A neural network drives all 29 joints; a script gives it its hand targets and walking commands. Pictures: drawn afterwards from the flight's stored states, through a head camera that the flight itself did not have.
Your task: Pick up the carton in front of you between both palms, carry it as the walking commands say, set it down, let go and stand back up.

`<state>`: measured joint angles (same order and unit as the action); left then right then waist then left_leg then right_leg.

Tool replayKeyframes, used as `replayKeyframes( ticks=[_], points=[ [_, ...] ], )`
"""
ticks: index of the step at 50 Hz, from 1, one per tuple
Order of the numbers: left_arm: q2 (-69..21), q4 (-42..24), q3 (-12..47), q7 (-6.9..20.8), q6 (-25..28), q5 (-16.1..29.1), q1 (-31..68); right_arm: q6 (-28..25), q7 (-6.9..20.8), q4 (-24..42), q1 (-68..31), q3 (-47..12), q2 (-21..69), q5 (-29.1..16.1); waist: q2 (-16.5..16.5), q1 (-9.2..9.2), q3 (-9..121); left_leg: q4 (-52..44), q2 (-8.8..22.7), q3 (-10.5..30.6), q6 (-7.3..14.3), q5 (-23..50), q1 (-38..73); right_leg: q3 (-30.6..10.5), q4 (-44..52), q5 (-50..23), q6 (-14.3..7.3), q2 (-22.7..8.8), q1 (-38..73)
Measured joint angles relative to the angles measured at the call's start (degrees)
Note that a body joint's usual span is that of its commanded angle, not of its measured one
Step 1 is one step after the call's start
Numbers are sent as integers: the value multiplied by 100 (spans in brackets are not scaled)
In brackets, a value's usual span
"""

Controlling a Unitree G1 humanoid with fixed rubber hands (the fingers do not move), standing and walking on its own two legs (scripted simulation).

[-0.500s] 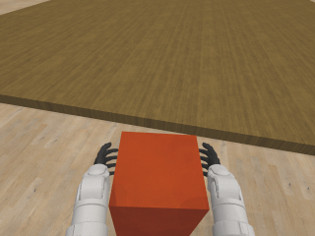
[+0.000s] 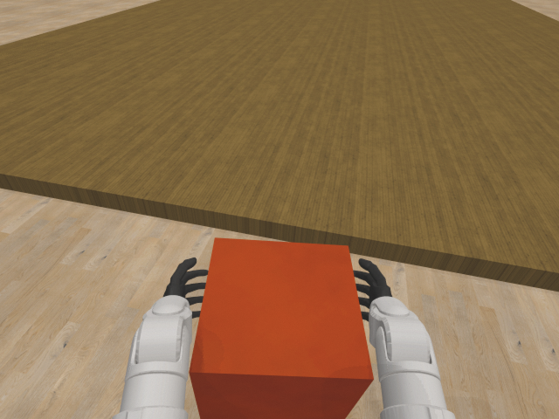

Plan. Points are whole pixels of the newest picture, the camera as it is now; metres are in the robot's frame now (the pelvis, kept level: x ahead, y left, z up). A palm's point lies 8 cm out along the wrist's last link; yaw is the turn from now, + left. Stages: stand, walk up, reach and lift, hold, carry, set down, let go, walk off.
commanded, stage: hold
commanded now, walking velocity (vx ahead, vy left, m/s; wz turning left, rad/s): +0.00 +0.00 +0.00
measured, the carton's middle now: (275, 340) +0.28 +0.00 -0.03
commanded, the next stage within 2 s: carry in 0.24 s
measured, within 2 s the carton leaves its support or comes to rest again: neither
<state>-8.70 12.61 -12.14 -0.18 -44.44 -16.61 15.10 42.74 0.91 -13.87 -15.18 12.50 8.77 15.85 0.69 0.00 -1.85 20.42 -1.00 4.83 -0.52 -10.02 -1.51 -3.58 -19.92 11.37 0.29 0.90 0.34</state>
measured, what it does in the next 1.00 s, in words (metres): walks ahead: left foot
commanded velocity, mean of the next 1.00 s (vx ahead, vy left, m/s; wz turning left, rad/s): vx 0.40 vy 0.00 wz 0.00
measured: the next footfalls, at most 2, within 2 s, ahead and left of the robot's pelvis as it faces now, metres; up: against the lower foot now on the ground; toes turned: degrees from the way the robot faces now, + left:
left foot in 0.70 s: +0.18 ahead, +0.10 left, +0.00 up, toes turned +8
right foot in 1.08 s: +0.50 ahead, -0.15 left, +0.00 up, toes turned -15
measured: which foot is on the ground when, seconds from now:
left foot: down 0.00-0.42, up 0.44-0.68, down 0.70-1.00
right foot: down 0.00-0.72, up 0.74-1.00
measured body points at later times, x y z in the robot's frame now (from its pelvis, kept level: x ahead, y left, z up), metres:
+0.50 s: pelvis +0.02 -0.02 -0.01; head -0.03 -0.02 +0.44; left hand +0.33 +0.12 +0.08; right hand +0.32 -0.18 +0.08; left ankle +0.03 +0.11 -0.72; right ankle +0.01 -0.12 -0.75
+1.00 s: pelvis +0.26 -0.01 -0.01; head +0.23 -0.01 +0.44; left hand +0.51 +0.13 +0.07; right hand +0.49 -0.18 +0.07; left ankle +0.14 +0.10 -0.75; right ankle +0.38 -0.15 -0.72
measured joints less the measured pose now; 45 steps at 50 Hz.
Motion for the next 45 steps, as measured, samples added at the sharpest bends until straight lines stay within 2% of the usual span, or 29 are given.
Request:
replayKeyframes(
  ticks=[6,13,16,18,20,22,24,26,29,33,35,37,39,41,43,45],
  points=[
    [-44,128,-174,72,102,-44,174,49,-11,15,-174,121,43,52,-29,-25,-81,182,-2,-12,8,-20,-137,-12,-181,18,17,11,-140],
    [-57,253,-321,47,62,-99,326,-29,23,-287,-388,326,103,112,29,-75,-1,365,2,-30,-13,-94,-303,-10,-380,95,11,17,-322],
    [31,60,-212,25,-27,92,244,147,-64,-19,-324,150,85,7,16,-126,355,579,5,-177,17,-626,-718,3,-966,1072,22,-40,-951],
    [126,-92,-121,21,-112,208,282,241,-110,192,-330,51,90,-4,-48,-148,483,564,66,-233,37,-568,-891,280,-1294,1205,39,-89,-1296],
    [191,-341,-44,-6,-278,332,303,347,-149,451,-278,-57,74,-83,-64,-189,627,694,126,-298,3,-495,-1073,491,-1077,1064,4,-101,-1381],
    [144,-503,16,-61,-424,414,320,483,-175,755,-129,-106,28,-179,-103,-137,753,1106,200,-277,-6,-953,-1272,599,-913,461,-94,-54,-1354],
    [-8,-762,82,-148,-602,476,234,687,-187,1181,121,-100,-33,-362,-8,-60,907,1721,245,-517,-15,-1358,-1610,722,-810,284,-206,-116,-1309],
    [-33,-1140,252,-228,-792,523,41,938,-254,1560,254,-174,-59,-510,75,-8,1007,2103,262,-776,9,-1432,-1890,730,-574,347,-262,-188,-1203],
    [42,-1873,387,-299,-1168,663,-206,1260,-325,2031,301,-344,-68,-706,131,58,1121,1891,283,-1039,10,-1144,-2112,656,-143,256,-213,-262,-1058],
    [85,-2795,558,-486,-1622,900,-463,1654,-522,2835,520,-539,-103,-1014,149,28,1251,1052,253,-1331,-24,-755,-2037,637,15,417,-122,-312,-894],
    [105,-3181,630,-551,-1837,1010,-604,1885,-624,3226,650,-617,-117,-1138,137,-32,1279,459,237,-1516,9,-514,-1782,618,-304,740,-55,-315,-900],
    [129,-3404,571,-612,-2011,1153,-786,2031,-733,3349,779,-775,-124,-1214,279,-93,1345,467,167,-1685,198,-36,-1683,605,-1221,1220,-26,-465,-1197],
    [147,-3508,542,-699,-2166,1312,-1108,2219,-841,3354,964,-924,-138,-1299,224,-95,1399,685,212,-1784,296,-390,-1598,707,-2582,1536,-97,-476,-1810],
    [147,-3607,619,-803,-2310,1480,-1360,2373,-928,3530,1290,-963,-147,-1423,97,-29,1379,564,262,-1750,297,-616,-1366,848,-3404,1634,-135,-453,-2389],
    [140,-3694,702,-855,-2362,1555,-1529,2397,-1004,3699,1572,-963,-136,-1538,14,59,1324,254,279,-1703,214,-611,-1044,959,-3601,1271,-128,-517,-2883],
    [129,-3768,766,-884,-2322,1580,-1666,2365,-1060,3857,1778,-980,-119,-1586,-41,141,1278,-47,290,-1657,181,-637,-695,1002,-3185,841,-72,-595,-3192]
  ],
)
